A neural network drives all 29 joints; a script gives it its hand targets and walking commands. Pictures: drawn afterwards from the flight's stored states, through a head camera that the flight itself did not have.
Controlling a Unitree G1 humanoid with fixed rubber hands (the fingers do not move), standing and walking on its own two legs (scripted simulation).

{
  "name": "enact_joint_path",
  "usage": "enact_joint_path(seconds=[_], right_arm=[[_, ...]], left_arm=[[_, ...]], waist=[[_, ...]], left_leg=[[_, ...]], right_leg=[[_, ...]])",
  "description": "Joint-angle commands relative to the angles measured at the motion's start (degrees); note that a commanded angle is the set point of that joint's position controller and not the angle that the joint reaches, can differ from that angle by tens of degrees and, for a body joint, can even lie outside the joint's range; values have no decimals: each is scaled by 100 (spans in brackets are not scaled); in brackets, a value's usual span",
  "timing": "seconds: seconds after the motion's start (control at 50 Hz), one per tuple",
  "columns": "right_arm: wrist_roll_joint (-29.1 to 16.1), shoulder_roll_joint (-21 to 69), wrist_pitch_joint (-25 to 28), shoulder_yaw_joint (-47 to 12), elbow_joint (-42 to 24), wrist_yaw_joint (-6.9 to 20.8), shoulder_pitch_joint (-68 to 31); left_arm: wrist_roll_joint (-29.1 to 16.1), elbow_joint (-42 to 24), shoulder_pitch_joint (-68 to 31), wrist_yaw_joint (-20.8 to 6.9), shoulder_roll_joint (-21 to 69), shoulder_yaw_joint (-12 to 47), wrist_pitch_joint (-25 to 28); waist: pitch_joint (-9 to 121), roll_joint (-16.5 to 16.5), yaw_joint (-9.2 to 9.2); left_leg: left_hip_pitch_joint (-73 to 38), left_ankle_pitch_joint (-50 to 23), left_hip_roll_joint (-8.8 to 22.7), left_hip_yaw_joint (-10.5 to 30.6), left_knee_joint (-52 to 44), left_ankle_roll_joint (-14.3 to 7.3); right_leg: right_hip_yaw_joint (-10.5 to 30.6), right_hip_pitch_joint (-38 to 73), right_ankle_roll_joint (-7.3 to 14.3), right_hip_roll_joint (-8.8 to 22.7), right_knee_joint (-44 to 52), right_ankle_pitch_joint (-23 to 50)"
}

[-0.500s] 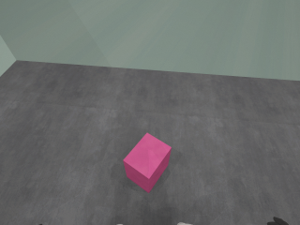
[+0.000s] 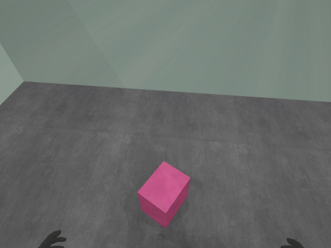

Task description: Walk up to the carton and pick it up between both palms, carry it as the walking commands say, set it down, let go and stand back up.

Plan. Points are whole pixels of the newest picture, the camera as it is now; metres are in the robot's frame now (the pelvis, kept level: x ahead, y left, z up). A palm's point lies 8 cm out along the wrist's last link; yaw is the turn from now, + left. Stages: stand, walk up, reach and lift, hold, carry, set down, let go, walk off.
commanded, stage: walk up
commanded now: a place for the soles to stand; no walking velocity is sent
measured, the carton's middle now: (164, 194) +0.53 +0.02 -0.65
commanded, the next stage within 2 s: none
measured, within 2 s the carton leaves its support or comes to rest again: neither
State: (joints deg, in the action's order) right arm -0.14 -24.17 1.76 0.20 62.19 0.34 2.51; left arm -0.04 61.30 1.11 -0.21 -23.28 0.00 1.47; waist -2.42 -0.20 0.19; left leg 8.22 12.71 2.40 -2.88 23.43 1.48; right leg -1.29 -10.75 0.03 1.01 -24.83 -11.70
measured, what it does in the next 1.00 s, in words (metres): steps to the left, turning right: left foot, then right foot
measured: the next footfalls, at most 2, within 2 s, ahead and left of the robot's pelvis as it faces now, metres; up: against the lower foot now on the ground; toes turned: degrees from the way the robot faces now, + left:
left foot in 0.36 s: +0.12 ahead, +0.26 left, +0.00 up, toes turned -9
right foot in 0.60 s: +0.13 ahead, +0.06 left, +0.00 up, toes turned -19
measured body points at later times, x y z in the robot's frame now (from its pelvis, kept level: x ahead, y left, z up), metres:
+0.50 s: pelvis +0.04 +0.15 -0.03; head +0.07 +0.13 +0.42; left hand +0.16 +0.52 -0.09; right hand +0.09 -0.20 -0.12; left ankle +0.08 +0.27 -0.74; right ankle +0.04 +0.01 -0.70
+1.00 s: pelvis +0.14 +0.29 -0.06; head +0.17 +0.27 +0.39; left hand +0.40 +0.57 -0.12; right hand +0.09 -0.06 -0.14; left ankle +0.27 +0.40 -0.74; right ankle +0.10 +0.14 -0.70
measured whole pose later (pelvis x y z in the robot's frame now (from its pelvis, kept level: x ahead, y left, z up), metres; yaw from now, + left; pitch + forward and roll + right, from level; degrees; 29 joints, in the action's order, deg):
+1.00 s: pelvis +0.14 +0.29 -0.06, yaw -28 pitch -2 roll +0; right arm 1.4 -26.4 -0.4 5.0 40.5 1.5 13.2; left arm 1.2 43.3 16.1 3.6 -30.0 -4.0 2.7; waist -6.1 1.0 -0.9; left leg 28.3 22.5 6.2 -2.7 52.7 1.8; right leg 6.1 -32.2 0.3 -0.8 -67.8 -29.3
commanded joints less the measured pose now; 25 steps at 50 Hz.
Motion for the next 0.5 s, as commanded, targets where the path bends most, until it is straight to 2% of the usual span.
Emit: enact_joint_path(seconds=[0.0, 0.02, 0.04, 0.06, 0.08, 0.1, 0.14, 0.16, 0.26, 0.3, 0.32, 0.34, 0.36, 0.38, 0.4, 0.42, 0.44, 0.46, 0.48], right_arm=[[10, -973, 46, 157, -97, -19, -271], [433, -1624, -178, 668, -1226, 194, -697], [435, -1338, -335, 634, -1527, 336, -748], [461, -1171, -439, 650, -1738, 424, -663], [426, -1196, -496, 714, -1802, 476, -453], [439, -1234, -513, 787, -1900, 514, -348], [469, -1158, -561, 821, -2079, 602, -234], [472, -1120, -601, 842, -2192, 650, -231], [495, -1267, -688, 1009, -2732, 729, -253], [472, -1307, -646, 1064, -2792, 710, 139], [469, -1302, -613, 1093, -2740, 692, 554], [511, -1395, -561, 1161, -2559, 645, 1210], [598, -1678, -500, 1242, -2427, 564, 1893], [575, -2294, -467, 1294, -2721, 511, 1487], [471, -2088, -456, 1223, -2874, 516, 1016], [427, -1896, -449, 1137, -3004, 471, 787], [411, -1753, -430, 1084, -3052, 438, 705], [415, -1613, -421, 1053, -3089, 413, 726], [460, -1561, -414, 1043, -3079, 410, 766]], left_arm=[[14, -87, -278, 13, -1018, -189, 49], [58, -142, 1569, 235, -1972, -597, 173], [127, -102, 2040, 361, -2357, -775, 225], [111, -366, 1945, 458, -2405, -845, 299], [62, -624, 1619, 513, -2257, -834, 356], [62, -787, 1516, 541, -2129, -816, 407], [119, -1026, 1557, 555, -1980, -794, 465], [157, -1103, 1698, 552, -1985, -799, 476], [302, -1507, 2222, 631, -2414, -929, 466], [327, -1691, 2166, 667, -2500, -955, 442], [325, -1787, 1984, 678, -2488, -936, 415], [342, -1875, 1913, 687, -2152, -818, 378], [309, -1947, 2062, 728, -1522, -635, 350], [254, -2028, 1885, 819, -1326, -590, 301], [177, -1802, 1894, 857, -1780, -645, 327], [83, -1634, 2119, 784, -1923, -683, 352], [32, -1455, 2387, 701, -1976, -741, 354], [8, -1361, 2533, 642, -1990, -775, 358], [-32, -1314, 2646, 572, -1908, -780, 363]], waist=[[421, 33, 19], [32, 567, 270], [5, -88, 446], [-36, -184, 333], [-76, -73, 152], [-8, -3, 43], [103, -153, -36], [118, -321, -36], [150, -958, 47], [263, -1121, -127], [340, -1055, -397], [544, -484, -750], [494, 1129, -1083], [191, 2091, -820], [-85, 1161, -545], [-240, 997, -359], [-261, 1009, -236], [-339, 1074, -213], [-379, 1183, -190]], left_leg=[[-150, -636, 557, 514, -592, -266], [747, 1223, 67, -242, 1046, -328], [2425, 1971, -117, 203, 2190, -277], [3240, 1620, 212, 1126, 2992, -252], [3348, 1193, 425, 1297, 3393, -190], [3235, 948, 514, 1300, 3614, -150], [2612, 942, 470, 1072, 3451, -90], [2345, 1153, 394, 949, 3318, -84], [2043, 1577, 217, 755, 2922, -168], [1570, 1667, 106, 604, 2581, -216], [896, 1320, 0, 404, 1997, -268], [-238, 1344, -226, 328, 1367, -367], [-837, 2138, 282, 1268, -52, -512], [-321, 3435, 1923, 3705, -1208, -1105], [553, 3299, 1878, 3401, -1152, -1353], [811, 3197, 1729, 2919, -894, -1496], [856, 3018, 1494, 2424, -613, -1497], [990, 2558, 1288, 1987, -447, -1488], [1219, 1992, 1168, 1644, -386, -1476]], right_leg=[[594, 163, 174, 632, 691, 665], [1501, 434, 590, 975, 752, -533], [3021, 1233, 1070, 1610, 1059, -1552], [3611, 1459, 1349, 2056, 1134, -1949], [3334, 1243, 1372, 2067, 1023, -1653], [3053, 972, 1281, 1899, 959, -1282], [2394, 177, 1156, 1496, 680, -375], [2218, -175, 1150, 1375, 551, -209], [2495, -899, 1234, 1215, 174, -1334], [2396, -1275, 1204, 1164, -138, -1224], [2034, -1708, 1085, 989, -462, -1010], [1380, -2440, 818, 572, -1362, -938], [600, -3259, 511, -246, -3189, -1505], [229, -4265, 257, -480, -4371, -2441], [544, -3602, 304, -1, -4609, -1995], [379, -3293, 246, 123, -4470, -1877], [188, -2945, 152, 268, -4175, -1707], [-35, -2503, 53, 259, -3645, -1604], [-214, -1972, 51, 131, -3201, -1629]])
